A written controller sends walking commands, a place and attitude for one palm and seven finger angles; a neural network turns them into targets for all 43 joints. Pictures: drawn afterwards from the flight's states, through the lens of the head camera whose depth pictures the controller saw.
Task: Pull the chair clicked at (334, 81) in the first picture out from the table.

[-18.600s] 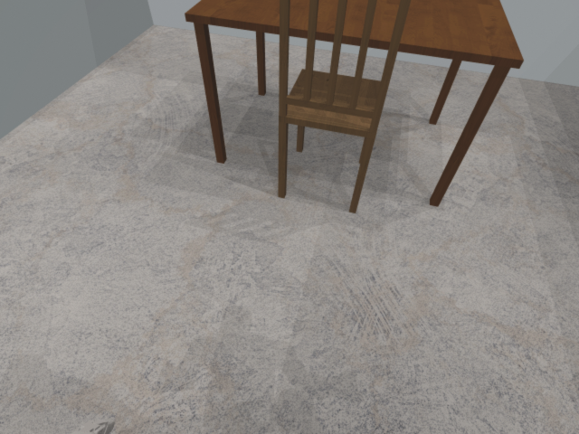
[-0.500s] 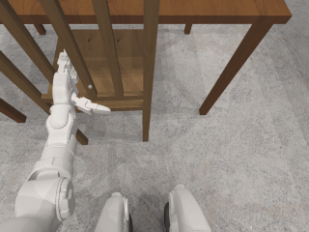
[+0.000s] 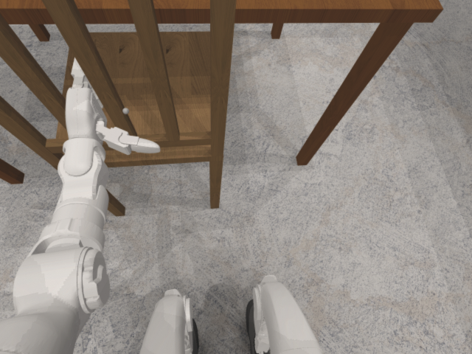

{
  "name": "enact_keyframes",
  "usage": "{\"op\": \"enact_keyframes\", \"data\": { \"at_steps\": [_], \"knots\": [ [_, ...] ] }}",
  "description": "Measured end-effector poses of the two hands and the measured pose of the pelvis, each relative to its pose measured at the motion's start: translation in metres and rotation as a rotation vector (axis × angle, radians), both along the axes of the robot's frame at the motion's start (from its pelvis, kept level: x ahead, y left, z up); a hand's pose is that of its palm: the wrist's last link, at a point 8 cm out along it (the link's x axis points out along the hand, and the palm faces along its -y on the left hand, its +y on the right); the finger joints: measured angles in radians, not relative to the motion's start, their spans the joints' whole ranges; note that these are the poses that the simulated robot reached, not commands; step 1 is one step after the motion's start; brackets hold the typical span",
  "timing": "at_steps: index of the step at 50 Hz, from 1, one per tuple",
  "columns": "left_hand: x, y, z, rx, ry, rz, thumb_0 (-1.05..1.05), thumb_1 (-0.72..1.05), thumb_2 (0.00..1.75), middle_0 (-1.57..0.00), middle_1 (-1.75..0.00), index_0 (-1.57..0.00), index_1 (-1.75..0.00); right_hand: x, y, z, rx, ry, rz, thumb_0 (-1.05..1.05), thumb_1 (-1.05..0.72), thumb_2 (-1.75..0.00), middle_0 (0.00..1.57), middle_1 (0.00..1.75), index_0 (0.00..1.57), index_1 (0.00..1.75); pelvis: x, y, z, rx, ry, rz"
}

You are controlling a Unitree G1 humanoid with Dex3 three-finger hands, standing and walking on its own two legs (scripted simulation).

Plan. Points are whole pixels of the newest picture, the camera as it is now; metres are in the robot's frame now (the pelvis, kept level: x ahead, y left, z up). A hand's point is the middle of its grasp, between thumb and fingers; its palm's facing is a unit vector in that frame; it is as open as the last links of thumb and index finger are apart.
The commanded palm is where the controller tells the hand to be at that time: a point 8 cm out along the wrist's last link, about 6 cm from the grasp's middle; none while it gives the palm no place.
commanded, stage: push the fingers through the gap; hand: left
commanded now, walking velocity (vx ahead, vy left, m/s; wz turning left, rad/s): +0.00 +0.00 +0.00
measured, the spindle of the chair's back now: (98, 76) +0.53 +0.17 +0.08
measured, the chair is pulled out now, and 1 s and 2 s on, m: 0.00 0.00 0.05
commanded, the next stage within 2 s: hook a spindle and tug to test in 0.14 s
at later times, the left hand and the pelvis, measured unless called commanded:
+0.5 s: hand (125, 111) +0.50 +0.14 +0.03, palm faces +0.02 -1.00 -0.04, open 16.2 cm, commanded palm +0.47 +0.19 +0.03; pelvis +0.01 +0.00 +0.00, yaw +0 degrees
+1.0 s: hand (125, 110) +0.50 +0.14 +0.03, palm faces +0.03 -1.00 -0.03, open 7.8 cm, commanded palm +0.47 +0.18 +0.03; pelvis +0.01 +0.00 +0.01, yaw +0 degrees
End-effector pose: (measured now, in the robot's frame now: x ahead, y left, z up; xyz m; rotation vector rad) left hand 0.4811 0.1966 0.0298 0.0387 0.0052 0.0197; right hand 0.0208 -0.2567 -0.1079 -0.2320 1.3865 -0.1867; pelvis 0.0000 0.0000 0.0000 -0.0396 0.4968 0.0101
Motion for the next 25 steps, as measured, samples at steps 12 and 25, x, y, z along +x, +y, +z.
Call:
{"op": "enact_keyframes", "data": {
  "at_steps": [12, 25],
  "knots": [
    [0.002, 0.001, -0.001, 0.001, 0.003, 0.005, -0.01, -0.5, 0.3, -0.06, -0.08, -0.06, -0.08, 0.012, -0.001, 0.004, -0.007, -0.013, 0.012, 0.0, -0.9, -0.9, 0.21, 0.3, 0.21, 0.3, 0.004, 0.0, 0.002, -0.004, -0.001, 0.005],
    [0.001, 0.001, -0.002, -0.004, 0.009, 0.0, -0.01, -0.5, 0.3, -0.15, -0.37, -0.16, -0.37, 0.025, 0.0, 0.004, -0.003, -0.033, 0.017, 0.0, -0.9, -0.9, 0.2, 0.3, 0.21, 0.3, 0.007, 0.0, 0.004, -0.004, -0.002, 0.004]
  ]
}}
